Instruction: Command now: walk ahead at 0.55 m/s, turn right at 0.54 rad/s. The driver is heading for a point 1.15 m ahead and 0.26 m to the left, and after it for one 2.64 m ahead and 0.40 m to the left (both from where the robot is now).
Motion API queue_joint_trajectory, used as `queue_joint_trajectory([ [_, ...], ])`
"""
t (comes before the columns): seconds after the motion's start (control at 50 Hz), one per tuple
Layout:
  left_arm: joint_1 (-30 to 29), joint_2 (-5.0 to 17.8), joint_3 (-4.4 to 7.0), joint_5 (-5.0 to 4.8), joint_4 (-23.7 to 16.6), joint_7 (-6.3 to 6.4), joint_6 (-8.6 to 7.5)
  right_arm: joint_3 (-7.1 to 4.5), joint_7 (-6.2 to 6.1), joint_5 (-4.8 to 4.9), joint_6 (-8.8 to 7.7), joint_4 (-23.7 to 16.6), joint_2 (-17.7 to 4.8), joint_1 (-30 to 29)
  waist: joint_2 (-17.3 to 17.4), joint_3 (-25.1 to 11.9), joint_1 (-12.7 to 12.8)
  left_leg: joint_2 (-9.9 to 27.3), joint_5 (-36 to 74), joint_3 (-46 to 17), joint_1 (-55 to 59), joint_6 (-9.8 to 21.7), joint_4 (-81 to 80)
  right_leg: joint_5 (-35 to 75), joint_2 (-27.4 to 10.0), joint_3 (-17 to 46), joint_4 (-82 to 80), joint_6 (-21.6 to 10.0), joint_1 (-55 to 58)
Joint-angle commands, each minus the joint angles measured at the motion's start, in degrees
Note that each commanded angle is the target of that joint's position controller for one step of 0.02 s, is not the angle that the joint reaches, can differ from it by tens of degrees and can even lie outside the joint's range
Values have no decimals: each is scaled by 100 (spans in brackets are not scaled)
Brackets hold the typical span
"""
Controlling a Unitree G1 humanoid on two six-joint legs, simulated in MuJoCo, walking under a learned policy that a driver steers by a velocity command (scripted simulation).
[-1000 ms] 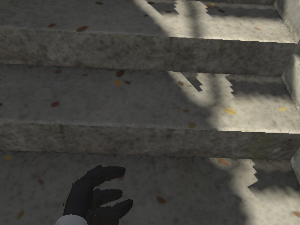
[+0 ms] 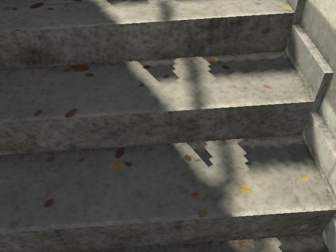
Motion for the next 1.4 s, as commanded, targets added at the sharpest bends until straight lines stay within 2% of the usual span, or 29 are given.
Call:
queue_joint_trajectory([
  [0.02, 502, 657, 78, -17, -34, -96, -135, 152, 127, -29, 58, -263, -220, -471, -575, 487, 266, 291, 69, 145, -1820, 139, 879, -899, -1478, 2062, -891, -1210, 591],
  [0.04, 758, 713, 70, -9, 163, -134, -146, 213, 160, -40, 5, -316, -137, -713, -643, 780, 402, 376, -251, 273, -2424, 335, 1183, -742, -1593, 2180, -904, -1233, 866],
  [0.06, 1380, 1114, 465, -287, 178, 423, -34, 205, 308, -17, -40, -853, 249, -1817, -95, 1100, 833, 393, -609, 759, -3427, 416, 1114, -1598, -1435, 2375, -1424, -1101, 1900],
  [0.08, 1647, 1128, 463, -223, 286, 596, 2, 235, 342, 45, -137, -997, 284, -2191, -459, 1396, 988, 473, -812, 655, -4180, 421, 1374, -1538, -1621, 2591, -1549, -1133, 2343],
  [0.14, 1433, 955, 522, -98, 348, 567, -250, 235, 151, 135, -226, -1567, 328, -2487, -955, 1621, 695, 616, -2248, -298, -6104, 816, 3611, -996, -2421, 2438, -1788, -1053, 3191],
  [0.22, 648, 699, 319, -396, 520, 499, -74, 341, 227, 112, 301, -1927, 255, -2028, -625, 1582, -200, 867, -1341, 709, -1964, 1368, 858, 16, -1914, 56, -4380, -466, 344],
  [0.24, -343, 593, 195, -471, 259, 424, -68, 315, 276, 283, 310, -1502, 209, -1131, -302, 1390, -732, 647, -989, 1227, 175, 1552, -301, 1657, -1534, -1039, -4456, -315, -710],
  [0.3, -195, 1968, 586, -783, 283, 454, -245, -126, 122, 298, 440, -436, -262, 1913, -671, -973, -2059, -554, -975, 1746, 3989, 1595, -1057, 10931, -2024, -1438, -53, -169, 215],
  [0.32, 9, 1851, 583, -729, 220, 384, -260, -246, 200, 190, 434, -322, -542, 2061, -381, -1227, -2010, -739, -1490, 1011, 4201, 1705, -2321, 9933, -1760, -1260, 1832, 13, 354],
  [0.36, -131, 578, 305, 12, -620, 33, -393, -398, 148, 358, 425, -130, -998, 1179, 2107, -816, -904, 793, -5709, -5960, 3825, 2358, -6939, 1356, -110, -214, 6480, 246, -2568],
  [0.38, -315, 410, 270, 292, -933, 61, -415, -354, 160, 457, 325, -159, -707, 636, 1201, -269, -466, 914, -5768, -6469, 3276, 1795, -7577, 1737, -395, 227, 7514, 315, -2964],
  [0.48, -1200, -668, -304, 117, -1490, 332, 26, -94, 324, 157, -212, 1119, 96, 1151, 7, 1166, 173, 277, -1310, -2542, 1682, 1668, -6467, 1002, -809, -509, 9739, 154, -4668],
  [0.6, -3611, -1035, -621, 137, -2534, 502, 123, -22, 382, 243, -433, 1511, -157, 2370, 205, 1774, -469, -12, 378, -2185, 1693, 1659, -7323, -1051, -796, -1581, 8808, 188, -5853],
  [0.64, -3974, -861, -598, 90, -2723, 405, 144, -73, 43, 365, -215, 1384, -228, 2441, 79, 1311, -651, 359, 3442, -2073, 2027, 1938, -8358, -642, -821, -1981, 6581, 343, -4088],
  [0.72, -815, 248, 14, -332, -1578, 449, 284, -554, -68, 534, -497, 791, -1439, 1465, 771, -1481, 963, 891, 11853, -1479, 3292, 1557, -5225, -856, -63, -1870, 3928, 67, 515],
  [0.74, 39, 729, 224, -293, -1334, 461, 232, -675, 116, 455, -718, 612, -1518, 874, 607, -1503, 1512, 797, 11255, -1491, 3108, 1375, -3473, -898, -173, -1340, 2422, -160, 1334],
  [0.76, 688, 1201, 398, -185, -729, 463, 169, -539, 298, 436, -886, 423, -646, 294, -927, -1334, 1684, -660, 4896, -997, 1717, 1046, -278, -806, -1094, 637, 934, -750, 2141],
  [0.78, -16, 1133, 476, -159, -457, 508, 216, -385, 392, 259, -852, 22, -5, 806, -2089, -1321, 598, -1155, 1137, -986, 320, 821, 1798, -290, -2284, 3818, -601, -1435, 2010],
  [0.82, -384, -34, 264, -276, 43, 462, 71, -63, 500, -45, -747, -465, 626, 159, 64, -70, 128, -637, 1049, -1058, -1102, 1285, 3330, -2421, -1924, 3428, -650, -1313, 1219],
  [0.88, 295, -524, 151, -203, 1043, 415, -158, 385, 274, -104, -324, -1030, 1389, -520, 374, 1141, -313, -186, -449, -912, -2813, 1621, 4975, -864, -1611, 1644, -1003, -716, 439],
  [1.0, 697, 110, 139, -262, 1420, 454, -319, 778, 99, 45, -201, -2484, 1235, -2870, 89, 1902, -235, 905, -1939, 264, -2879, 1193, 2278, 586, -1202, 371, -2893, -612, -854],
  [1.04, 603, 344, 155, -541, 1186, 609, -183, 895, 232, 260, -284, -2406, 1360, -2390, 727, 656, -368, 707, 165, 982, 2274, 1139, -962, 2716, -1029, -74, -3966, -723, -2500],
  [1.1, -92, 2233, 828, -476, 416, 346, -415, 58, 134, 245, -71, -1272, -46, 1056, -711, -1964, -2090, -103, -1178, 432, 4498, 1100, -2541, 9929, -1388, -29, 261, -481, 389],
  [1.12, -267, 1791, 843, -353, 287, 189, -550, -249, 104, 180, -119, -1089, -777, 1528, -65, -2348, -2134, 558, -1838, -714, 5123, 1225, -3370, 8100, -1063, 155, 2284, -154, 24],
  [1.14, -396, 591, 700, -434, -242, -13, -605, -408, 114, 107, -264, -750, -1331, 1487, 2151, -2234, -1612, 2304, -1895, -3895, 5614, 1561, -5483, 1487, 38, 148, 5113, 214, -1999],
  [1.16, -120, 382, 684, -360, -357, 7, -538, -378, 120, 98, -195, -789, -935, 775, 1551, -1988, -1173, 2764, -1655, -5303, 5166, 1666, -6581, 1438, -55, 287, 7525, 245, -2944],
  [1.22, -876, -572, 332, 21, -759, 126, -180, -76, 233, 235, -426, 366, 389, 228, -37, 543, -218, 2144, -814, -2197, 3109, 1436, -6067, 1856, -678, -354, 8888, -64, -4142],
  [1.26, -875, -981, 83, -168, -904, 111, 110, 19, 330, 77, -498, 1267, 819, 876, 457, 801, 84, 1863, 147, -805, 3446, 1075, -6358, 750, -529, -351, 9718, -237, -5039],
  [1.4, -3009, -592, -223, -297, -2027, 506, 607, 158, 229, 191, -615, 1950, 178, 980, 278, 1873, 738, 1278, 3707, 2238, 2114, 607, -8635, -544, -376, -1779, 6883, -440, -4439],
])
